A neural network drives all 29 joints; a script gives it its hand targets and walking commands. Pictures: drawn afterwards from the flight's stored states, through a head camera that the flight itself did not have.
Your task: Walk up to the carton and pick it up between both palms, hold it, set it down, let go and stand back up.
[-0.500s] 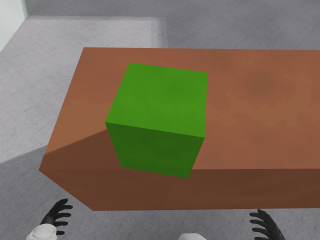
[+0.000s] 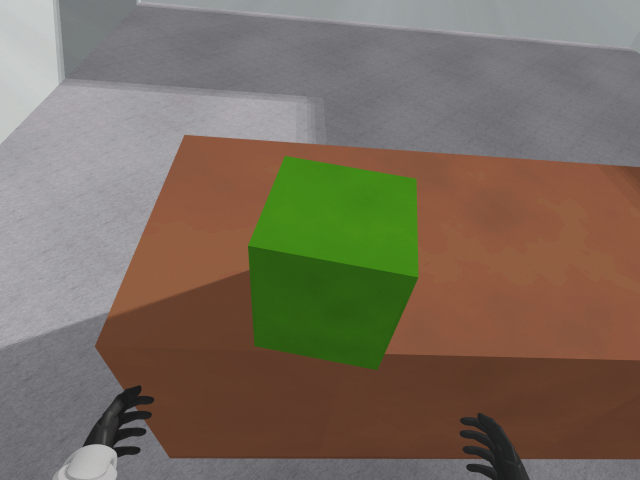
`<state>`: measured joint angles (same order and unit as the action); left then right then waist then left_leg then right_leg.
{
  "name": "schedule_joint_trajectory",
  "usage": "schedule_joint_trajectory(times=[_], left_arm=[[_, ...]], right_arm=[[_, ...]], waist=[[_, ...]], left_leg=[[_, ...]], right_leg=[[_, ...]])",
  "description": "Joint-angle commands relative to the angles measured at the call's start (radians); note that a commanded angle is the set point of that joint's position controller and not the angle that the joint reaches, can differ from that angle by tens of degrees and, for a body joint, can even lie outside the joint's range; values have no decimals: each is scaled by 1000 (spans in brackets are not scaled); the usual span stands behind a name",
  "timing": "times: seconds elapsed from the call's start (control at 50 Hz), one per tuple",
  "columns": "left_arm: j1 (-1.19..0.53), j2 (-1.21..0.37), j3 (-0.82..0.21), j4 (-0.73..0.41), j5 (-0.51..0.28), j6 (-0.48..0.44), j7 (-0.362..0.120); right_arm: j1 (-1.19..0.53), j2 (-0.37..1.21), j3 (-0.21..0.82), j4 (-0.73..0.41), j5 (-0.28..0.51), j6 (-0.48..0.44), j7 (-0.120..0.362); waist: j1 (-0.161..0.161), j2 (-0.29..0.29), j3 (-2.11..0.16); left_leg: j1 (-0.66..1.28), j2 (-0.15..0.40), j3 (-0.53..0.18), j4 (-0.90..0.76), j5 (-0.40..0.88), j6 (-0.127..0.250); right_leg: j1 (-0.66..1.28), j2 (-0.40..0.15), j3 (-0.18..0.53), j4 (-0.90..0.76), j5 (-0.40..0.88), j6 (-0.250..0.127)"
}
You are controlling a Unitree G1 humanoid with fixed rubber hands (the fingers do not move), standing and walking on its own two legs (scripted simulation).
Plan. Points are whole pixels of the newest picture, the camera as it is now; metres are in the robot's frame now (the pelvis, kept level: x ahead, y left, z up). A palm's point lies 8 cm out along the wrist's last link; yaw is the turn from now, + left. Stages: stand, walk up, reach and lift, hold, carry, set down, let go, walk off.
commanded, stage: reach and lift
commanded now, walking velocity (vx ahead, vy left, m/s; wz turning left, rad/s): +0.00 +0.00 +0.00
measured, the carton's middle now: (332, 265) +0.44 -0.02 +0.00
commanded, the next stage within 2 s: none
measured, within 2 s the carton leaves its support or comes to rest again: neither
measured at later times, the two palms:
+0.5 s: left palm (123, 423) +0.20 +0.23 -0.02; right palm (494, 439) +0.18 -0.21 -0.02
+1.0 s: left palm (111, 392) +0.22 +0.24 +0.01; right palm (457, 412) +0.20 -0.16 +0.01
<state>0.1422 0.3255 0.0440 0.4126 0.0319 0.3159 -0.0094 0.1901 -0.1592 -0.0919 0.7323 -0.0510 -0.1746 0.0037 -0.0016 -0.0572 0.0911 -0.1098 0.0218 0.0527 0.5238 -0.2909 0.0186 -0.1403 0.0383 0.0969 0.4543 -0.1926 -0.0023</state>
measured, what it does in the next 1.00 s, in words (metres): stands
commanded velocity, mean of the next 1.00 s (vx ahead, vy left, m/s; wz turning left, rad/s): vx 0.00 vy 0.00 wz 0.00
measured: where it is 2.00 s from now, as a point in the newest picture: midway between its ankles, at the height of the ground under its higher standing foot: outside the picture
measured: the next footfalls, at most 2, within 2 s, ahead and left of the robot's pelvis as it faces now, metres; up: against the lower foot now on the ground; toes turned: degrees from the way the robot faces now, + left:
none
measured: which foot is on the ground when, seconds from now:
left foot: down 0.00-1.00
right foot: down 0.00-1.00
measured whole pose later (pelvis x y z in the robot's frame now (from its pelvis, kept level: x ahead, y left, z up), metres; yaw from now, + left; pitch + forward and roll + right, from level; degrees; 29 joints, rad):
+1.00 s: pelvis +0.03 +0.01 +0.01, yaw +1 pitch -5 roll -2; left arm 0.32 0.33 0.00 0.10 -0.19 -0.08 -0.13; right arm 0.40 0.01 0.06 0.18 0.05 -0.29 -0.20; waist 0.00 -0.02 0.08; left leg -0.07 0.02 0.05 0.44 -0.29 0.03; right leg -0.08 0.02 0.08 0.35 -0.18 0.00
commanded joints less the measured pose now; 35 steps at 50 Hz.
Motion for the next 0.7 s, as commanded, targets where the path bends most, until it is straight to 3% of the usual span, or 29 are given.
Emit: schedule_joint_trajectory(times=[0.0,0.08,0.16,0.28,0.34,0.36,0.52,0.62,0.68], left_arm=[[-33,56,6,-152,-33,-84,6],[-54,70,10,-151,-32,-129,-17],[-69,97,22,-132,-82,-172,-52],[-69,170,52,-120,-146,-223,-103],[-80,224,72,-164,-191,-230,-116],[-78,238,80,-178,-200,-233,-118],[23,209,46,-310,-238,-281,-113],[109,166,12,-314,-235,-318,-123],[155,151,-6,-360,-243,-345,-130]], right_arm=[[39,-155,-67,-363,65,-13,-28],[49,-125,-46,-443,67,9,-48],[59,-69,-16,-519,70,31,-80],[113,32,57,-600,77,87,-136],[137,94,109,-673,96,104,-167],[158,106,125,-693,107,106,-177],[209,117,118,-780,125,44,-207],[262,109,118,-765,138,-28,-216],[293,107,122,-769,146,-77,-220]], waist=[[10,200,-46],[11,237,-52],[12,151,-46],[36,60,-12],[59,-33,-17],[64,-39,-15],[90,45,-98],[71,94,-89],[73,99,-100]], left_leg=[[-377,80,36,-360,-131,25],[-536,96,49,-407,-219,65],[-485,65,78,-385,-186,69],[-289,13,87,-292,-112,52],[-49,-49,83,-179,8,16],[10,-55,67,-153,30,8],[13,-15,52,-192,91,-10],[-51,16,18,-213,117,-8],[-5,12,5,-183,229,-36]], right_leg=[[426,56,-161,18,118,-1],[578,76,-158,57,104,16],[548,55,-124,-6,27,25],[338,-15,-50,-111,-144,16],[62,-104,16,-226,-275,-24],[-11,-133,40,-249,-290,-34],[60,-85,-26,-181,-88,-23],[172,-43,-46,-131,85,-9],[176,-33,-50,-132,147,-18]])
